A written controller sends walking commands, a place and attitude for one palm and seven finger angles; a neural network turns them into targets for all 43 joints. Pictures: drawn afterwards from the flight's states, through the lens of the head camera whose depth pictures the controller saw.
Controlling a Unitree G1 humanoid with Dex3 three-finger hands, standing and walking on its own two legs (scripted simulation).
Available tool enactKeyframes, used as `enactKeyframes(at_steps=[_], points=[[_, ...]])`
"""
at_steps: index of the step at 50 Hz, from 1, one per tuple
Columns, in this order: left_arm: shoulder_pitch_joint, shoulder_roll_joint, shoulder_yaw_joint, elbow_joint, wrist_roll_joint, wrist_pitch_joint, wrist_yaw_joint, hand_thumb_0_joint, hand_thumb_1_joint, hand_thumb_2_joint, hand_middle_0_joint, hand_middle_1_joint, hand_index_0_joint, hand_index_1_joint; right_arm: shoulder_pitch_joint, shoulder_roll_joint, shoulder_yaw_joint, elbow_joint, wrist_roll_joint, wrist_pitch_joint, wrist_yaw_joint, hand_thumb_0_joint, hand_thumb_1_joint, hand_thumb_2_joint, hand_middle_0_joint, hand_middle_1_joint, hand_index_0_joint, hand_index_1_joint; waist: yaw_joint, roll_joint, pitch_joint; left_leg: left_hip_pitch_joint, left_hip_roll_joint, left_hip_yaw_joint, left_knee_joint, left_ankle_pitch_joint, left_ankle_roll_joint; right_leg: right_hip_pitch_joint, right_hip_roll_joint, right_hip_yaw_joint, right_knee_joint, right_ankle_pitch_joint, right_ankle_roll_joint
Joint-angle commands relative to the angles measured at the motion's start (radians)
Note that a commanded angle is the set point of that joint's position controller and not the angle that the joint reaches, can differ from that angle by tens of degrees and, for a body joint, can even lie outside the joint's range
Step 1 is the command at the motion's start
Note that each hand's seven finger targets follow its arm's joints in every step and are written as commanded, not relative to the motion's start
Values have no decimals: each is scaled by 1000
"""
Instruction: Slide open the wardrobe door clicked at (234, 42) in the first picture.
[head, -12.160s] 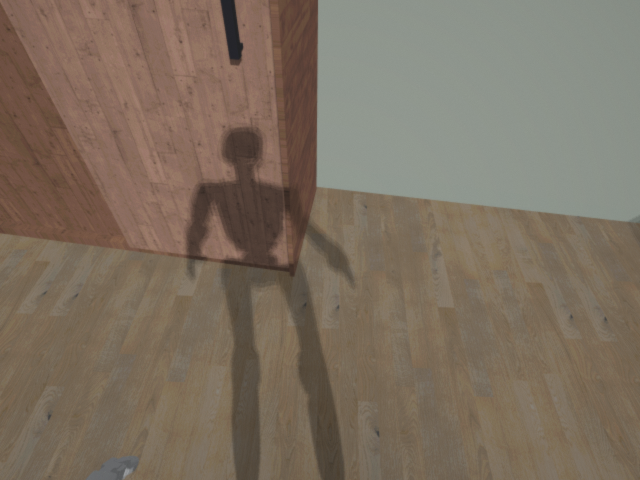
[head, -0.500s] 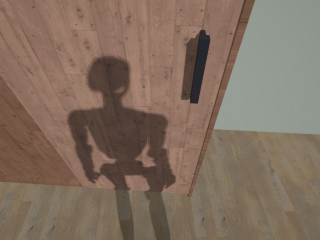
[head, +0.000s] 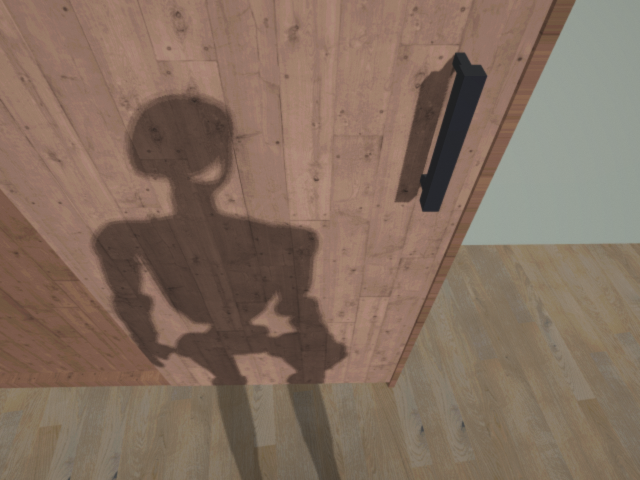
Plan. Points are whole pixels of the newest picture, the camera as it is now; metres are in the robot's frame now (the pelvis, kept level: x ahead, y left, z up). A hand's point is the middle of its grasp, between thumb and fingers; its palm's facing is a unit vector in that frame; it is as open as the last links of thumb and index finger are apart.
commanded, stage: come to a stop and stand still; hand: right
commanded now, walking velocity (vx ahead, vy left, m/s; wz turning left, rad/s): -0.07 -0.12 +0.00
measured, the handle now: (443, 139) +0.46 -0.12 +0.20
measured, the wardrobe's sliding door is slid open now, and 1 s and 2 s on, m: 0.00 0.00 0.00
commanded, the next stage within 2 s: look again from close up in 1.48 s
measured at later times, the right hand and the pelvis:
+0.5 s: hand out of the picture +0.00 -0.31 -0.17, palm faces +0.02 +0.96 -0.29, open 7.4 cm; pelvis -0.03 -0.11 +0.00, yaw +2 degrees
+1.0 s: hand out of the picture -0.10 -0.33 -0.18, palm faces +0.08 +0.98 -0.18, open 7.4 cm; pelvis -0.06 -0.17 +0.00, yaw +1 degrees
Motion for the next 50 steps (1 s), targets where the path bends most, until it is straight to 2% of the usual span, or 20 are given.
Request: enactKeyframes(at_steps=[1, 6, 7, 8, 10, 14, 16, 22, 26, 29, 33, 38, 41, 44, 45, 46, 47, 48, 49, 50], points=[[52, 46, 10, -61, 4, 14, -2, 0, 900, 900, -200, -300, -200, -300, 111, -192, -56, -33, 0, -4, -21, 0, -900, -900, 200, 300, 200, 300, -10, 138, -48, 129, 368, -309, -109, 767, 170, -84, -17, 48, 51, -12, -5], [123, 41, 15, -57, -1, -4, -9, 0, 900, 900, -200, -300, -200, -300, 20, -178, -52, -76, 4, 10, -10, 0, -900, -900, 200, 300, 200, 300, 49, 97, -78, -58, 248, -194, -22, 421, 62, 200, -28, 34, -251, 269, -23], [126, 85, 23, -65, 5, -14, -6, 0, 900, 900, -200, -300, -200, -300, 34, -134, -45, -93, 5, 16, -6, 0, -900, -900, 200, 300, 200, 300, 41, -57, -104, -131, 145, -124, 57, 198, 3, 264, -142, 161, -281, 462, -70], [-27, 134, 26, -168, -9, -20, -7, 0, 900, 900, -200, -300, -200, -300, 147, -139, -18, -45, 21, -14, -37, 0, -900, -900, 200, 300, 200, 300, -5, -148, -179, -24, 164, -167, -30, 332, -1, 176, -152, 69, -33, 587, -62], [-4, 37, 9, -216, 1, -10, -24, 0, 900, 900, -200, -300, -200, -300, 69, -236, -37, -108, -4, -15, -21, 0, -900, -900, 200, 300, 200, 300, 22, -22, -118, -44, 293, -299, -67, 194, 81, 33, 9, 6, -96, 48, -32], [82, 127, 8, -213, 11, -27, -16, 0, 900, 900, -200, -300, -200, -300, 68, -132, -7, -114, -2, 22, -15, 0, -900, -900, 200, 300, 200, 300, 29, -276, -36, -158, 20, -43, 256, -249, -30, 49, -211, 307, -420, 339, -124], [59, 122, 4, -230, 12, -21, -8, 0, 900, 900, -200, -300, -200, -300, 92, -122, -5, -100, 0, 35, -11, 0, -900, -900, 200, 300, 200, 300, 11, -131, 9, -175, 42, -97, 365, -223, -21, -12, -215, 313, -454, 197, -152], [68, 103, -2, -220, 16, -27, -7, 0, 900, 900, -200, -300, -200, -300, 99, -105, -12, -91, -5, 33, 5, 0, -900, -900, 200, 300, 200, 300, -3, -48, -19, -176, 54, -101, 348, -139, -26, 17, -181, 280, -503, 52, -156], [81, 113, 3, -198, 16, -19, -1, 0, 900, 900, -200, -300, -200, -300, 157, -113, -16, -73, 0, 38, 0, 0, -900, -900, 200, 300, 200, 300, -7, -52, -56, -109, 31, -76, 214, -184, -11, 75, -170, 274, -557, 47, 15], [61, 113, 1, -177, 11, -8, -7, 0, 900, 900, -200, -300, -200, -300, 249, -114, -14, -36, 2, 24, -7, 0, -900, -900, 200, 300, 200, 300, -35, -26, -37, 73, 27, -65, -117, -94, 19, 18, -98, 176, -528, 107, 42], [136, 50, -22, -122, 6, -11, -17, 0, 900, 900, -200, -300, -200, -300, 43, -128, 7, -68, 8, -15, -11, 0, -900, -900, 200, 300, 200, 300, 68, 281, -3, -194, 242, -339, -285, -191, 137, 154, -5, 78, -220, 146, -47], [187, 67, -37, -54, 9, -32, -13, 0, 900, 900, -200, -300, -200, -300, 89, -89, 18, -38, 18, -4, -5, 0, -900, -900, 200, 300, 200, 300, 52, -53, -11, -142, 81, -154, -81, -140, 25, 162, -109, 186, -441, 73, -73], [132, 101, -20, -61, 7, -24, 5, 0, 900, 900, -200, -300, -200, -300, 236, -104, 3, 22, 8, 25, -9, 0, -900, -900, 200, 300, 200, 300, -19, -179, 18, -72, 17, -70, 85, -185, 13, 62, -147, 300, -651, -84, 32], [-18, 120, -7, -92, 1, 0, 10, 0, 900, 900, -200, -300, -200, -300, 498, -132, -40, 110, 11, 30, -14, 0, -900, -900, 200, 300, 200, 300, -148, -177, 32, 198, -9, 40, -122, -196, 20, -60, -23, 95, -638, 268, 325], [-63, 111, -2, -96, -13, 15, 8, 0, 900, 900, -200, -300, -200, -300, 557, -148, -56, 137, 11, 22, -17, 0, -900, -900, 200, 300, 200, 300, -177, -18, 28, 277, 83, -42, -247, -190, 77, -118, 88, -17, -375, 274, 374], [-39, 70, 13, -82, -36, 27, 6, 0, 900, 900, -200, -300, -200, -300, 403, -160, -61, 107, 15, 13, -25, 0, -900, -900, 200, 300, 200, 300, -113, 349, 47, -41, 370, -389, -378, -333, 198, -10, 113, 60, 212, 21, 238], [122, 94, 29, -76, -14, 29, -13, 0, 900, 900, -200, -300, -200, -300, 71, -129, -37, -2, 5, 6, -36, 0, -900, -900, 200, 300, 200, 300, 47, 394, 44, -285, 448, -465, -363, -230, 218, 5, -10, 247, 467, -103, 29], [235, 73, 28, -44, 0, 20, -22, 0, 900, 900, -200, -300, -200, -300, -122, -105, -30, -70, -2, -19, -38, 0, -900, -900, 200, 300, 200, 300, 134, 273, 34, -323, 379, -292, -321, -56, 179, 79, -48, 256, 413, -63, -68], [265, 26, 13, -27, -9, -3, -32, 0, 900, 900, -200, -300, -200, -300, -162, -126, -34, -92, -8, -29, -30, 0, -900, -900, 200, 300, 200, 300, 149, 226, 36, -286, 322, -205, -243, 21, 131, 125, -65, 224, 217, -69, -166], [256, 4, -3, -29, -10, -17, -43, 0, 900, 900, -200, -300, -200, -300, -83, -125, -28, -76, -12, -24, -16, 0, -900, -900, 200, 300, 200, 300, 129, 104, 26, -206, 236, -141, -117, -20, 61, 118, -16, 136, -84, 14, -56]])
